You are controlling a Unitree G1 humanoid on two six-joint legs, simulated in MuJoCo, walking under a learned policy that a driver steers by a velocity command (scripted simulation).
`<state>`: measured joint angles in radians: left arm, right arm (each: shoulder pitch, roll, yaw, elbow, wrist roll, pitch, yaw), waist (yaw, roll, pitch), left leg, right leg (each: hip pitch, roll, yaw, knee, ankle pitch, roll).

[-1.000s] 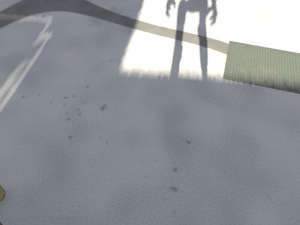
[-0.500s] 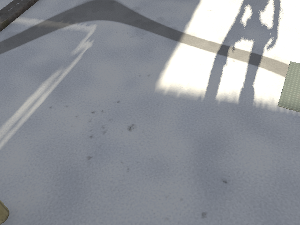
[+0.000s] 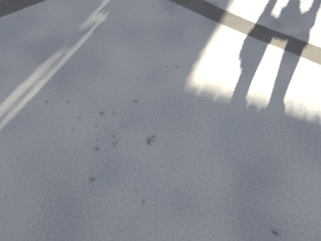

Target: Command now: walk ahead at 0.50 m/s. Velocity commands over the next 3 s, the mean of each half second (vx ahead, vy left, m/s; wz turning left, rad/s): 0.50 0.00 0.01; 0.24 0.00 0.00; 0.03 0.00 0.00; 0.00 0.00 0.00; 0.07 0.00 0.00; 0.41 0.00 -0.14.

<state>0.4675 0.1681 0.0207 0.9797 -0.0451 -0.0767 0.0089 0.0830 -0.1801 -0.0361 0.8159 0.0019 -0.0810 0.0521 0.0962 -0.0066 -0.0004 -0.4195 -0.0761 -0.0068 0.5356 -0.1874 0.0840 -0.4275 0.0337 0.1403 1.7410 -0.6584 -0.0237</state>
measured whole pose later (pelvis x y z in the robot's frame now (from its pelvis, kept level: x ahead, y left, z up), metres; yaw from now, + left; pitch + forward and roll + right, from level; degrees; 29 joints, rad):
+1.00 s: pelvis +0.48 +0.00 +0.00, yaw -1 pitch +2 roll +0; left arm 0.24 0.26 0.04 0.90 0.00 0.00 0.03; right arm 0.07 -0.19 -0.02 0.85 -0.02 -0.03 0.00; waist 0.02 -0.03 0.03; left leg -0.40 -0.03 0.01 0.45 -0.08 0.04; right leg -0.37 -0.02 0.04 0.87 -0.54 0.06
